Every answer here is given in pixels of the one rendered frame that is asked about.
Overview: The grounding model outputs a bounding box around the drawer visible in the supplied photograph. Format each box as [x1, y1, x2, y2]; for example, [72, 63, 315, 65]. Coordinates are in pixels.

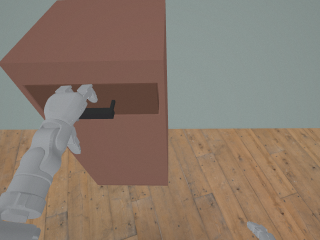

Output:
[25, 83, 159, 115]

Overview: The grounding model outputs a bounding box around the left robot hand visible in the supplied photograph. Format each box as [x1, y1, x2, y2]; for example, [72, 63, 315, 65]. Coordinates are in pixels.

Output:
[44, 84, 98, 154]

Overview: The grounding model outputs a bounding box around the left robot upper arm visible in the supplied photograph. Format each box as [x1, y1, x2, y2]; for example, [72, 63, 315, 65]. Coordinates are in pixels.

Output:
[0, 220, 41, 240]

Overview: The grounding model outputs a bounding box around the handle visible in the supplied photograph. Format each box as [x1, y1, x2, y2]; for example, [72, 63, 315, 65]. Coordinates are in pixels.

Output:
[79, 100, 116, 119]

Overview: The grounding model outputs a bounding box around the robot left forearm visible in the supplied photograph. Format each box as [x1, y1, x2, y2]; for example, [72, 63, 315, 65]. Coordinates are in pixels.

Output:
[0, 119, 72, 223]

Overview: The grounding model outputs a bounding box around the right robot hand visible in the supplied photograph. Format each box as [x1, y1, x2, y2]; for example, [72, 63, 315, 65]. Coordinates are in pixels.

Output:
[247, 221, 276, 240]

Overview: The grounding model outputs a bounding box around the cabinet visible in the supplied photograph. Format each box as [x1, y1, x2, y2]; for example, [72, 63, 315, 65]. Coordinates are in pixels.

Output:
[0, 0, 169, 186]

